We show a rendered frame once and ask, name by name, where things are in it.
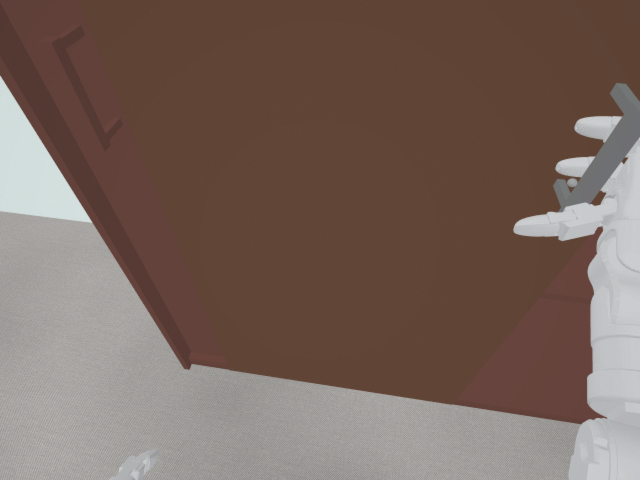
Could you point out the right robot upper arm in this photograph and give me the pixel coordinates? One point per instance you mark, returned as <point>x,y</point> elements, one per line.
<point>606,450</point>

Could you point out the robot right forearm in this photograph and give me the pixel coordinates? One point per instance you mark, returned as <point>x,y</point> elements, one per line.
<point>613,389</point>

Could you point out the robot right hand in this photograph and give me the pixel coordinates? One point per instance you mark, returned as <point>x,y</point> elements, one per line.
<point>583,219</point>

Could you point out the robot left hand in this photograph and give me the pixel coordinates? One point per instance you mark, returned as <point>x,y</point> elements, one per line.
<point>134,468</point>

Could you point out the handle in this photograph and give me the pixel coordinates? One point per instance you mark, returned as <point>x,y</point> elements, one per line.
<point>619,143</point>
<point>61,64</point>

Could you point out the wardrobe door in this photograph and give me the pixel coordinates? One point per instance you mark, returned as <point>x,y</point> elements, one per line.
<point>120,170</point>
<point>343,177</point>

